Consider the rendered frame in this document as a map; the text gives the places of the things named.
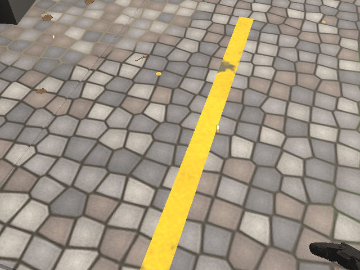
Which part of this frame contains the robot right hand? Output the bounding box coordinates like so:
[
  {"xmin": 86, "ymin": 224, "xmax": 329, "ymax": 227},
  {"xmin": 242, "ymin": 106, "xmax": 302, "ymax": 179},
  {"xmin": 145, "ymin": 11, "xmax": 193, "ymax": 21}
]
[{"xmin": 309, "ymin": 242, "xmax": 360, "ymax": 270}]

